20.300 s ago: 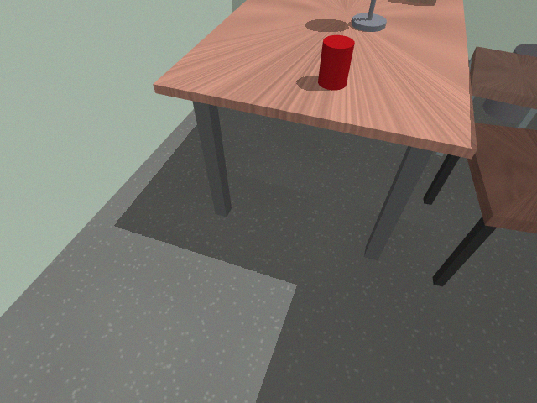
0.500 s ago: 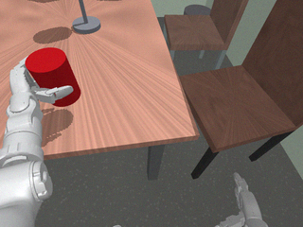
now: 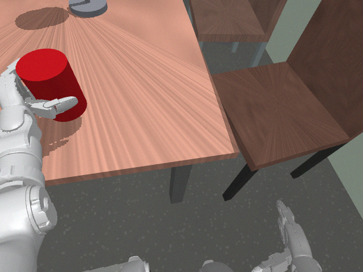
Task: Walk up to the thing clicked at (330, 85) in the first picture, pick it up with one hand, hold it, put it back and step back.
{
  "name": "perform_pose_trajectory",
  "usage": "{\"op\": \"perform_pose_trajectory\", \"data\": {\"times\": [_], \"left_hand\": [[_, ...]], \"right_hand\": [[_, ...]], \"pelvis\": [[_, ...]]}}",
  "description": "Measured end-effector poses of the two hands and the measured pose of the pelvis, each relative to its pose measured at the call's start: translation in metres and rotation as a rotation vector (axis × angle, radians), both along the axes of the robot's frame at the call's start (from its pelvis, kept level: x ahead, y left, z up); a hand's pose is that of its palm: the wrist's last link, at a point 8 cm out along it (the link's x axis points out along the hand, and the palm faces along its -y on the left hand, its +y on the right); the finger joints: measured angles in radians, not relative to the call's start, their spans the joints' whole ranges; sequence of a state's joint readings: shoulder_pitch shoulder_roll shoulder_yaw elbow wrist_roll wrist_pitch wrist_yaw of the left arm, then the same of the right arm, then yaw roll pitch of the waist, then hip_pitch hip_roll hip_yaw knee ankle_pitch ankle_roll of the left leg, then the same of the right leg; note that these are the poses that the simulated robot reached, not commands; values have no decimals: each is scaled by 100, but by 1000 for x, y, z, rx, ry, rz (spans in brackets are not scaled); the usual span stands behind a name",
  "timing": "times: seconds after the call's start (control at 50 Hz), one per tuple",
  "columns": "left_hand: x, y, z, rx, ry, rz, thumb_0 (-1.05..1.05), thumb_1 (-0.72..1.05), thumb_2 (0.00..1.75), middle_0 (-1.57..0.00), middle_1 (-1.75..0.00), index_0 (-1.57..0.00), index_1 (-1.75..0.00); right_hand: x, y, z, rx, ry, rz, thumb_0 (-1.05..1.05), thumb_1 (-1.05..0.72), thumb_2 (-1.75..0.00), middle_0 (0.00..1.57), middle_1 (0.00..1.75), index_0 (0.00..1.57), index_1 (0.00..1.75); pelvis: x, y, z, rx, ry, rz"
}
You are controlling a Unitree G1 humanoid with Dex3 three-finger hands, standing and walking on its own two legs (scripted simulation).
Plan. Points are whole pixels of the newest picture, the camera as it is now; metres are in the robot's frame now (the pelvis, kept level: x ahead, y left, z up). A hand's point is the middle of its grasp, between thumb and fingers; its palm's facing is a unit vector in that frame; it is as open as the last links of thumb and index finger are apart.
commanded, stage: lower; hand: left
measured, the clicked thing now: (56, 87) +0.50 +0.23 +0.10
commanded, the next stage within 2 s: loosen in 0.58 s
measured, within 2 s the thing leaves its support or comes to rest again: rests again in 0.46 s
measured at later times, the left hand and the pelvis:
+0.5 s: hand (55, 98) +0.51 +0.25 +0.06, palm faces +0.27 -0.96 -0.03, open 11.8 cm; pelvis +0.00 +0.00 -0.01, yaw +0 degrees
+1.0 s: hand (52, 94) +0.51 +0.25 +0.07, palm faces +0.26 -0.96 +0.00, open 12.8 cm; pelvis +0.00 +0.00 -0.02, yaw +0 degrees
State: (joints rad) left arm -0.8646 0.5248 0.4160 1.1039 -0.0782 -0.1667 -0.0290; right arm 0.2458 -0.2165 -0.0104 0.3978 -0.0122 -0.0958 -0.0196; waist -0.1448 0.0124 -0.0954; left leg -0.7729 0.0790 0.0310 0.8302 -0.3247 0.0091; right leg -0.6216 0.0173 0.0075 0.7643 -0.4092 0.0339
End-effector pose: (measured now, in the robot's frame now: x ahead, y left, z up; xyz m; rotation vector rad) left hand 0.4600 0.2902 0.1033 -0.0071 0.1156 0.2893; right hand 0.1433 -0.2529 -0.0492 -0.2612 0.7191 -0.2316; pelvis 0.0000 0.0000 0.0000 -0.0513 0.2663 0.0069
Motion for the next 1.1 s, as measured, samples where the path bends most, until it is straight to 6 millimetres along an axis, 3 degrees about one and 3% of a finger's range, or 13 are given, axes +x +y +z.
{"op": "perform_pose_trajectory", "data": {"times": [0.16,0.56,0.78,0.94,1.1], "left_hand": [[3,1,-19,2,-1,-1,-2,-61,86,-61,-101,-68,-107],[14,4,-46,17,3,-21,-2,-61,86,-61,-101,-68,-107],[14,7,-47,20,-25,-29,-2,-61,85,-62,-100,-69,-105],[17,8,-41,2,-67,-18,-2,-58,71,-69,-86,-73,-87],[20,8,-36,10,-64,-26,-1,-61,42,-56,-58,-58,-58]], "right_hand": [[3,0,2,-26,-6,10,-1,50,-7,5,5,6,5],[4,5,-3,-39,16,23,-1,50,-7,5,5,6,5],[9,9,-2,-39,6,52,-1,51,-6,5,5,6,5],[6,6,-3,-40,20,47,-1,51,-6,5,5,6,5],[5,4,-5,-34,31,48,-1,52,-6,5,5,6,5]], "pelvis": [[0,1,-6,-6,22,1],[2,3,-16,-17,69,2],[3,2,-21,-19,81,8],[3,0,-23,-17,86,8],[3,-2,-25,-16,92,6]]}}
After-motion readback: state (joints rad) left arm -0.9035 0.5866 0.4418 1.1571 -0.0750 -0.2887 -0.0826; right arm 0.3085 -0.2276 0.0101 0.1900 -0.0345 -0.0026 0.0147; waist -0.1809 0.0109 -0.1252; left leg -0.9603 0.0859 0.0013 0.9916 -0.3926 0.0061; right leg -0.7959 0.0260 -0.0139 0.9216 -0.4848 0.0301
